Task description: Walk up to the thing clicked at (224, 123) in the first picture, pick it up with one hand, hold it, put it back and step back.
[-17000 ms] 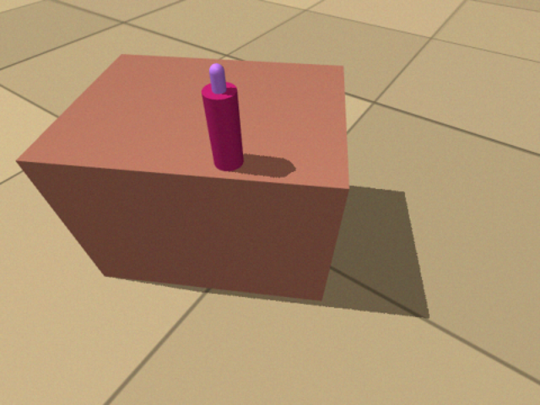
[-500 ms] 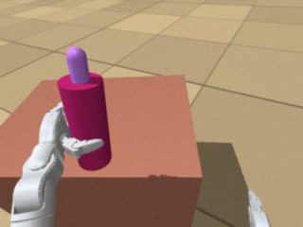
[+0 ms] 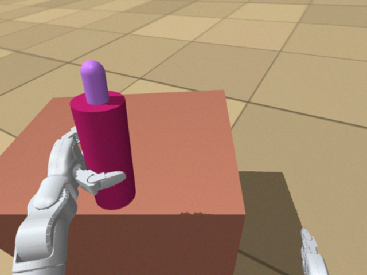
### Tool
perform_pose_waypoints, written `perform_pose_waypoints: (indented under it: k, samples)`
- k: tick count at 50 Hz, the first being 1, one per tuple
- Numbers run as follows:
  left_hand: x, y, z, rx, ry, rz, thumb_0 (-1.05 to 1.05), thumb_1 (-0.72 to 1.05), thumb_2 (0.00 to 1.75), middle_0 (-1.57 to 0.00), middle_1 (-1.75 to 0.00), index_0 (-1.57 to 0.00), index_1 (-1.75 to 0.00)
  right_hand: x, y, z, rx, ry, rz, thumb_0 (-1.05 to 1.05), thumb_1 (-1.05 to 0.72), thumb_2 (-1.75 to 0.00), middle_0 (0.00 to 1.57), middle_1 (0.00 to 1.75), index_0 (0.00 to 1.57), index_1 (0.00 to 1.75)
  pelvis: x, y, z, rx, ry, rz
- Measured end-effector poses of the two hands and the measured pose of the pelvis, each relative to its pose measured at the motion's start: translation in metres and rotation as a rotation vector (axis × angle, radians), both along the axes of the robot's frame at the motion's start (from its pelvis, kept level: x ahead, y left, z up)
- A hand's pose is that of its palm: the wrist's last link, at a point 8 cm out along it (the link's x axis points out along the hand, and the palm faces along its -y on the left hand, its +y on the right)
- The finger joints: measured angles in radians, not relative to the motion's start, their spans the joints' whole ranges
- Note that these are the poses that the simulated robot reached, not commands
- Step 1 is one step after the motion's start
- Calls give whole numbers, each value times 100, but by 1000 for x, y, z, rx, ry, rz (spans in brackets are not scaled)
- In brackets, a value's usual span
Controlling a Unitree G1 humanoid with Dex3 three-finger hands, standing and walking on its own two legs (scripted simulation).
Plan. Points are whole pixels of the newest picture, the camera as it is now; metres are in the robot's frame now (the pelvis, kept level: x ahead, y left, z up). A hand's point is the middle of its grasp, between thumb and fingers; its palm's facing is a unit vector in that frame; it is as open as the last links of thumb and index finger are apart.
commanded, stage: hold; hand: left
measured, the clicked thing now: (105, 140) +0.31 +0.14 +0.22
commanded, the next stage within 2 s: crouch in 0.66 s
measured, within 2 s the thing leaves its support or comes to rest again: neither
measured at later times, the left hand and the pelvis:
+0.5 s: hand (101, 149) +0.31 +0.16 +0.19, palm faces +0.10 -1.00 -0.03, open 11.8 cm; pelvis +0.00 +0.00 +0.00, yaw +0 degrees
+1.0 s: hand (101, 154) +0.32 +0.17 +0.18, palm faces +0.13 -0.99 -0.01, open 11.8 cm; pelvis +0.00 +0.00 +0.00, yaw +0 degrees
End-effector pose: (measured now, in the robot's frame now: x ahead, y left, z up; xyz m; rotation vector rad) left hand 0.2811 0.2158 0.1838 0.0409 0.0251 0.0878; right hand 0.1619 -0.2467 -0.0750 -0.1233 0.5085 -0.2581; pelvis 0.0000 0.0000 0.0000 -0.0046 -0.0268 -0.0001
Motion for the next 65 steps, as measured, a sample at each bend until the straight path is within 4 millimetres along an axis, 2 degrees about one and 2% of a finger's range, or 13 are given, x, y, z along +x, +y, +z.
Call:
perform_pose_waypoints:
  k: [7,13,24,37,43,47,50,54,61,65]
  samples:
    - [4,3,-3,-12,-10,25,-2,-61,93,-68,-117,-64,-110,-5,-5,8,-17,-21,-23,-2,52,-6,5,5,5,5,1,-2,0,1,2,-7]
    - [3,5,3,-6,-39,32,-2,-61,93,-68,-117,-64,-110,-11,-4,4,-18,2,-23,-2,52,-6,5,5,5,5,1,-1,0,-2,0,-7]
    - [7,-1,12,-8,-36,5,-2,-61,93,-68,-117,-64,-110,-5,-2,0,1,-7,-20,-2,52,-6,5,5,5,5,0,0,0,0,-2,-6]
    - [4,1,-1,-8,-6,22,-2,-61,93,-68,-117,-64,-110,-10,-6,2,-4,14,-18,-2,52,-6,5,5,5,5,1,-2,0,0,5,-8]
    - [-1,2,0,4,-16,25,-2,-61,93,-68,-117,-64,-110,-6,-4,-1,-5,14,-22,-2,52,-6,5,5,5,5,1,0,0,-2,2,-6]
    - [2,4,-1,-21,-20,35,-2,-61,93,-69,-116,-64,-109,-2,0,-2,-1,17,-14,-2,53,-5,5,5,5,5,0,0,0,-1,2,-1]
    - [10,5,-7,-31,-2,39,-2,-61,93,-69,-116,-64,-109,-1,3,-2,0,18,-6,-2,53,-5,5,5,5,5,-1,0,-1,2,5,1]
    - [26,5,-27,-51,55,34,-3,-61,93,-69,-116,-65,-109,-7,3,0,-6,28,-2,-2,54,-5,5,5,5,5,-4,-1,-1,4,14,-1]
    - [48,7,-68,-53,119,39,-3,-61,92,-69,-114,-66,-108,-27,-12,4,-45,56,-40,-2,55,-4,6,5,5,5,-7,-1,-2,4,44,-18]
    - [54,11,-81,-36,102,38,-3,-61,92,-70,-114,-66,-107,-35,-18,5,-65,80,-57,-2,55,-4,6,5,5,5,-8,0,-4,0,59,-23]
